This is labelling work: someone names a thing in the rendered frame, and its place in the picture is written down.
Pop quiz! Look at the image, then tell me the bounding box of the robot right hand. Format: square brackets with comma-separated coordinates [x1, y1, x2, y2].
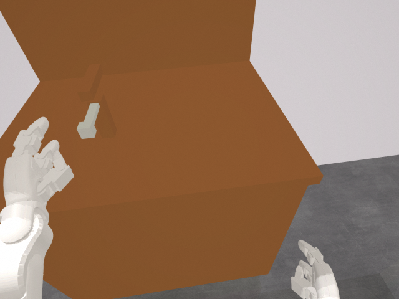
[291, 240, 340, 299]

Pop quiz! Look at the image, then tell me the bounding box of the tap lever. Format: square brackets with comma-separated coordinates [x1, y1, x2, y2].
[77, 103, 100, 139]

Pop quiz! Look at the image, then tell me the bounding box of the left robot forearm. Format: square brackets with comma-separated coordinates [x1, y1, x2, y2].
[0, 201, 53, 299]

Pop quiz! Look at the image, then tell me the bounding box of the counter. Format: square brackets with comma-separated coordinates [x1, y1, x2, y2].
[0, 0, 324, 299]

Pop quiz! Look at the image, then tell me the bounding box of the robot left hand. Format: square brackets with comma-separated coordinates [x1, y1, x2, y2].
[3, 117, 74, 208]

